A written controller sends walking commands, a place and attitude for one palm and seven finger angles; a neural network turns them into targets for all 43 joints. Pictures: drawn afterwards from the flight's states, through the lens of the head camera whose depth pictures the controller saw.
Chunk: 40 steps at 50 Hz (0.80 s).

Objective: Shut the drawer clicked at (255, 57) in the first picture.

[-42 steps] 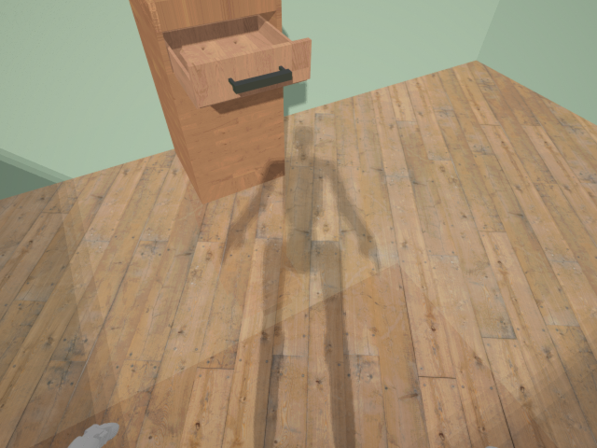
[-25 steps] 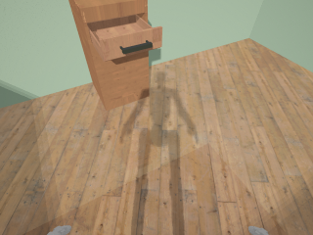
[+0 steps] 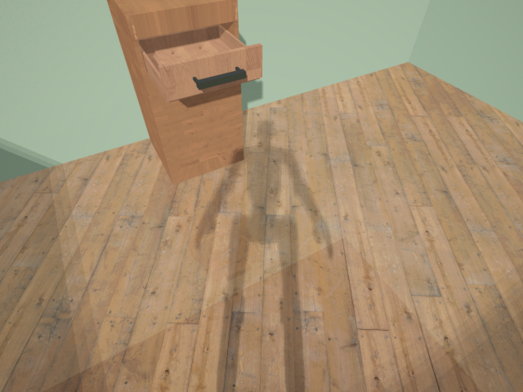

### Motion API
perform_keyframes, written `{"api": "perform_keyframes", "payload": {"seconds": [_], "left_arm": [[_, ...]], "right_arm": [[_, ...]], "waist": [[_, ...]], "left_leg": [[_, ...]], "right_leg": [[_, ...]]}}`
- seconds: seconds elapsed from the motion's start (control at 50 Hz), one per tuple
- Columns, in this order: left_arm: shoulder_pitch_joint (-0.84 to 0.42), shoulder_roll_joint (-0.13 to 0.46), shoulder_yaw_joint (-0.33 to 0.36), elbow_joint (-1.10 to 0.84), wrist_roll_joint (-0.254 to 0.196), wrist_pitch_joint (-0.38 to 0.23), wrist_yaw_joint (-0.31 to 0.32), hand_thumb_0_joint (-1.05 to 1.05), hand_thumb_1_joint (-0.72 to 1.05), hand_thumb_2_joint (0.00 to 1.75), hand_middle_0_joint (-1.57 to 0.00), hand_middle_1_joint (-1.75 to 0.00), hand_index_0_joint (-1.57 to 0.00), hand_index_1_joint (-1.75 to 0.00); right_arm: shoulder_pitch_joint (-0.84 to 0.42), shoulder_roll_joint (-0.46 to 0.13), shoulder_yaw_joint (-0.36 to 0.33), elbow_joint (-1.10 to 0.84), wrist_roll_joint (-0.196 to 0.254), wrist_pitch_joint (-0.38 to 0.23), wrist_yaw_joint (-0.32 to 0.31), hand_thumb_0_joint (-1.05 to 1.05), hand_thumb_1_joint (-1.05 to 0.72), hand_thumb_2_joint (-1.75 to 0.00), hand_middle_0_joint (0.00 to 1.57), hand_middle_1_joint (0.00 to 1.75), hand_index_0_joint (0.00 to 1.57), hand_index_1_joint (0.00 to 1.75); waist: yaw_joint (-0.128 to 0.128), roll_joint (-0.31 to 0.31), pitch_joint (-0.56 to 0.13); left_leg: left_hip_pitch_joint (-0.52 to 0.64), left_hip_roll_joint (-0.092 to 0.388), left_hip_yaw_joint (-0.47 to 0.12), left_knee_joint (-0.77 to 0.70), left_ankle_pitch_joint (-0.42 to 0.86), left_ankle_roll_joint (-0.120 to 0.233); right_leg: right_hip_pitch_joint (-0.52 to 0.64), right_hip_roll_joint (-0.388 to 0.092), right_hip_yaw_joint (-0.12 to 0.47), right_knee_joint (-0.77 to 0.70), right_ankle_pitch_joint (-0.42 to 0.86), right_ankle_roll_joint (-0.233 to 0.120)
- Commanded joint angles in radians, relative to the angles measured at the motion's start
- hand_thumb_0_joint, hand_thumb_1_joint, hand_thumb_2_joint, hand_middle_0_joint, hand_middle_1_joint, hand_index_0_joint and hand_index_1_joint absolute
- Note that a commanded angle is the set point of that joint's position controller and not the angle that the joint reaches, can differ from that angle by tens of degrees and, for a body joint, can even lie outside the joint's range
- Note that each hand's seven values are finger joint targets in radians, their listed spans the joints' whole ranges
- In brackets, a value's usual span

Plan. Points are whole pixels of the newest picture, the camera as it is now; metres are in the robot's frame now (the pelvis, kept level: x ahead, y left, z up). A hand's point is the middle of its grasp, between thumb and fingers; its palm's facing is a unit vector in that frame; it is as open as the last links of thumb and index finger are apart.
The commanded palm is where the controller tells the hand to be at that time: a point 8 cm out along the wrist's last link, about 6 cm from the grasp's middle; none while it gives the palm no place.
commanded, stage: stand and wait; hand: left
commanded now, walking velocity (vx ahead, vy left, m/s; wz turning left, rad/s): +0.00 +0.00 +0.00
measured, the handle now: (219, 76) +1.12 +0.21 -0.07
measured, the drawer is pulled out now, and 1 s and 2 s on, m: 0.25 0.25 0.25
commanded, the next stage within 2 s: look at it before walking up in 0.22 s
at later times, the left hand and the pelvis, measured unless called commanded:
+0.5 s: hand out of the picture +0.07 +0.25 -0.16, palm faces -0.04 -0.95 -0.32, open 7.4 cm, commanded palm none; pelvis +0.00 +0.01 +0.00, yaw -1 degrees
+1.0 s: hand out of the picture +0.07 +0.25 -0.16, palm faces -0.03 -0.95 -0.32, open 7.4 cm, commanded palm none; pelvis +0.00 +0.01 +0.00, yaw -2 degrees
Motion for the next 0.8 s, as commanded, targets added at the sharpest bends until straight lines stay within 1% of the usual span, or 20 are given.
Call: {"api": "perform_keyframes", "payload": {"seconds": [0.0, 0.04, 0.1, 0.14, 0.18, 0.2, 0.3, 0.32, 0.4, 0.42, 0.54, 0.58, 0.62, 0.72, 0.78], "left_arm": [[-0.054, 0.203, 0.037, -0.067, 0.004, -0.023, 0.016, 0.00, 0.90, 0.90, -0.20, -0.30, -0.20, -0.30], [-0.050, 0.202, 0.038, -0.064, 0.005, -0.024, 0.017, 0.00, 0.90, 0.90, -0.20, -0.30, -0.20, -0.30], [-0.052, 0.202, 0.037, -0.064, 0.005, -0.025, 0.016, 0.00, 0.90, 0.90, -0.20, -0.30, -0.20, -0.30], [-0.055, 0.202, 0.039, -0.067, 0.006, -0.025, 0.016, 0.00, 0.90, 0.90, -0.20, -0.30, -0.20, -0.30], [-0.052, 0.199, 0.038, -0.063, 0.005, -0.025, 0.016, 0.00, 0.90, 0.90, -0.20, -0.30, -0.20, -0.30], [-0.052, 0.199, 0.037, -0.063, 0.005, -0.024, 0.015, 0.00, 0.90, 0.90, -0.20, -0.30, -0.20, -0.30], [-0.046, 0.196, 0.037, -0.060, 0.005, -0.025, 0.015, 0.00, 0.90, 0.90, -0.20, -0.30, -0.20, -0.30], [-0.046, 0.196, 0.039, -0.059, 0.006, -0.026, 0.015, 0.00, 0.90, 0.90, -0.20, -0.30, -0.20, -0.30], [-0.040, 0.194, 0.038, -0.056, 0.005, -0.026, 0.016, 0.00, 0.90, 0.90, -0.20, -0.30, -0.20, -0.30], [-0.041, 0.197, 0.037, -0.055, 0.005, -0.027, 0.016, 0.00, 0.90, 0.90, -0.20, -0.30, -0.20, -0.30], [-0.037, 0.196, 0.037, -0.051, 0.007, -0.026, 0.017, 0.00, 0.90, 0.90, -0.20, -0.30, -0.20, -0.30], [-0.036, 0.195, 0.037, -0.050, 0.007, -0.027, 0.016, 0.00, 0.90, 0.90, -0.20, -0.30, -0.20, -0.30], [-0.036, 0.196, 0.036, -0.048, 0.006, -0.028, 0.016, 0.00, 0.90, 0.90, -0.20, -0.30, -0.20, -0.30], [-0.035, 0.197, 0.037, -0.048, 0.007, -0.029, 0.017, 0.00, 0.90, 0.90, -0.20, -0.30, -0.20, -0.30], [-0.039, 0.199, 0.037, -0.048, 0.008, -0.027, 0.017, 0.00, 0.90, 0.90, -0.20, -0.30, -0.20, -0.30]], "right_arm": [[-0.059, -0.197, -0.037, -0.062, -0.005, -0.030, -0.015, 0.00, -0.90, -0.90, 0.20, 0.30, 0.20, 0.30], [-0.057, -0.193, -0.038, -0.058, -0.004, -0.028, -0.014, 0.00, -0.90, -0.90, 0.20, 0.30, 0.20, 0.30], [-0.052, -0.193, -0.039, -0.056, -0.006, -0.030, -0.013, 0.00, -0.90, -0.90, 0.20, 0.30, 0.20, 0.30], [-0.046, -0.193, -0.040, -0.056, -0.005, -0.030, -0.013, 0.00, -0.90, -0.90, 0.20, 0.30, 0.20, 0.30], [-0.049, -0.193, -0.039, -0.053, -0.006, -0.032, -0.013, 0.00, -0.90, -0.90, 0.20, 0.30, 0.20, 0.30], [-0.049, -0.193, -0.039, -0.054, -0.005, -0.032, -0.012, 0.00, -0.90, -0.90, 0.20, 0.30, 0.20, 0.30], [-0.046, -0.193, -0.040, -0.051, -0.005, -0.035, -0.013, 0.00, -0.90, -0.90, 0.20, 0.30, 0.20, 0.30], [-0.043, -0.194, -0.040, -0.050, -0.005, -0.036, -0.014, 0.00, -0.90, -0.90, 0.20, 0.30, 0.20, 0.30], [-0.047, -0.196, -0.040, -0.049, -0.004, -0.038, -0.015, 0.00, -0.90, -0.90, 0.20, 0.30, 0.20, 0.30], [-0.048, -0.196, -0.039, -0.047, -0.003, -0.038, -0.015, 0.00, -0.90, -0.90, 0.20, 0.30, 0.20, 0.30], [-0.050, -0.194, -0.041, -0.046, -0.002, -0.036, -0.015, 0.00, -0.90, -0.90, 0.20, 0.30, 0.20, 0.30], [-0.050, -0.195, -0.041, -0.047, -0.003, -0.036, -0.014, 0.00, -0.90, -0.90, 0.20, 0.30, 0.20, 0.30], [-0.051, -0.197, -0.041, -0.046, -0.002, -0.037, -0.015, 0.00, -0.90, -0.90, 0.20, 0.30, 0.20, 0.30], [-0.057, -0.199, -0.043, -0.048, -0.002, -0.039, -0.015, 0.00, -0.90, -0.90, 0.20, 0.30, 0.20, 0.30], [-0.059, -0.199, -0.041, -0.046, -0.002, -0.038, -0.015, 0.00, -0.90, -0.90, 0.20, 0.30, 0.20, 0.30]], "waist": [[0.005, -0.016, -0.045], [0.005, -0.019, -0.039], [0.004, -0.025, -0.041], [0.001, -0.022, -0.047], [0.004, -0.014, -0.046], [0.004, -0.005, -0.037], [0.005, -0.006, -0.053], [0.002, -0.013, -0.066], [0.005, 0.006, -0.074], [0.005, -0.004, -0.077], [0.006, 0.000, -0.048], [0.004, -0.004, -0.060], [0.004, -0.011, -0.057], [0.003, -0.005, -0.074], [0.005, -0.005, -0.052]], "left_leg": [[-0.008, 0.096, -0.085, -0.068, 0.083, 0.041], [-0.007, 0.094, -0.085, -0.066, 0.068, 0.040], [-0.007, 0.094, -0.084, -0.068, 0.065, 0.040], [-0.008, 0.096, -0.087, -0.070, 0.067, 0.039], [-0.009, 0.097, -0.084, -0.074, 0.063, 0.040], [-0.015, 0.096, -0.087, -0.077, 0.059, 0.040], [-0.004, 0.101, -0.088, -0.078, 0.080, 0.042], [0.002, 0.103, -0.089, -0.078, 0.092, 0.041], [0.009, 0.106, -0.090, -0.078, 0.119, 0.043], [0.011, 0.108, -0.085, -0.078, 0.120, 0.042], [0.005, 0.107, -0.089, -0.084, 0.107, 0.043], [0.011, 0.106, -0.089, -0.084, 0.107, 0.044], [0.016, 0.107, -0.087, -0.085, 0.115, 0.043], [0.030, 0.110, -0.086, -0.086, 0.144, 0.044], [0.016, 0.109, -0.087, -0.094, 0.125, 0.043]], "right_leg": [[-0.016, -0.125, 0.118, -0.089, 0.073, -0.025], [-0.029, -0.124, 0.123, -0.099, 0.043, -0.024], [-0.033, -0.124, 0.129, -0.104, 0.031, -0.024], [-0.030, -0.121, 0.126, -0.100, 0.033, -0.024], [-0.031, -0.122, 0.126, -0.101, 0.029, -0.022], [-0.035, -0.120, 0.127, -0.102, 0.025, -0.022], [-0.025, -0.121, 0.121, -0.095, 0.057, -0.021], [-0.016, -0.119, 0.120, -0.091, 0.074, -0.021], [-0.004, -0.121, 0.112, -0.082, 0.114, -0.020], [-0.002, -0.121, 0.111, -0.083, 0.120, -0.020], [-0.017, -0.119, 0.114, -0.089, 0.109, -0.018], [-0.010, -0.122, 0.116, -0.093, 0.107, -0.018], [-0.013, -0.121, 0.115, -0.092, 0.119, -0.018], [0.000, -0.123, 0.111, -0.087, 0.152, -0.017], [-0.006, -0.121, 0.110, -0.091, 0.133, -0.016]]}}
